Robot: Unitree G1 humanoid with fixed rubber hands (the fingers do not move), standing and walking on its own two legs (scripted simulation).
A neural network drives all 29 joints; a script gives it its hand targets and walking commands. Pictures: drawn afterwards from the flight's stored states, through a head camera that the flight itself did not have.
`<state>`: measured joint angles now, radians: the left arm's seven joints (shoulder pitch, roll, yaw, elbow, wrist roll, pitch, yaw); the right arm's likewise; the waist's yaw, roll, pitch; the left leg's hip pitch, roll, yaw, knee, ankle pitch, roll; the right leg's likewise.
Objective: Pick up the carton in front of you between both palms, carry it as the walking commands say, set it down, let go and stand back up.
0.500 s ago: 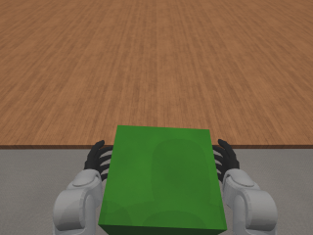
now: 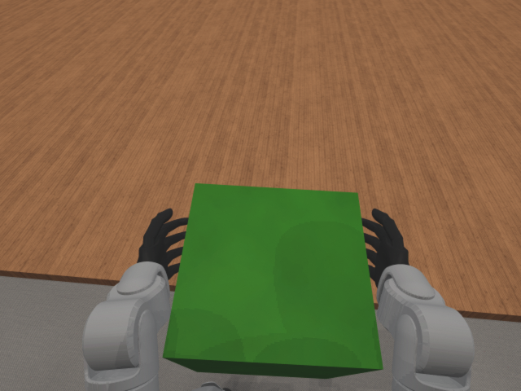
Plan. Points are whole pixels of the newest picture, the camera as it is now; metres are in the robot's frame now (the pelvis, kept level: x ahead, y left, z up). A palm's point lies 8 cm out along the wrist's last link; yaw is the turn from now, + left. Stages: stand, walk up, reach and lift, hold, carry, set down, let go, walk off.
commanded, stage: carry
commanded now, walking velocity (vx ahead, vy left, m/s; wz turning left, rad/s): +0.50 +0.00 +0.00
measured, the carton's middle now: (268, 292) +0.26 +0.01 +0.05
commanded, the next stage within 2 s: none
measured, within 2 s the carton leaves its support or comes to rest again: neither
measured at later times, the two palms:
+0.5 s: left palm (199, 84) +0.68 +0.16 +0.15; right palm (341, 82) +0.67 -0.14 +0.16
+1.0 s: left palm (224, 30) +1.06 +0.15 +0.12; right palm (324, 30) +1.04 -0.15 +0.13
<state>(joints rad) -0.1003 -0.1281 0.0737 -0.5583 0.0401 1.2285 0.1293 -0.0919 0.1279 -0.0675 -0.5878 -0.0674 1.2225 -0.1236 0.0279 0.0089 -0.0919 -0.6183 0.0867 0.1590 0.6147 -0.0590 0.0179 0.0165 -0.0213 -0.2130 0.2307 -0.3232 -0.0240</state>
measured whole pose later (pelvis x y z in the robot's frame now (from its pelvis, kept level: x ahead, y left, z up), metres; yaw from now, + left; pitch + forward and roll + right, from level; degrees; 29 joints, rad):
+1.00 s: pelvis +0.69 +0.02 +0.00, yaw -2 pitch +5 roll +2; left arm -0.60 -0.05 0.26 -0.26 -0.02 1.20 0.16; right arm -0.61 0.13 -0.24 -0.27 -0.07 1.17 -0.16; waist -0.04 -0.02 0.09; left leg -0.69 -0.04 0.15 0.84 -0.21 0.11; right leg -0.30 0.00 0.01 1.18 -0.41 -0.04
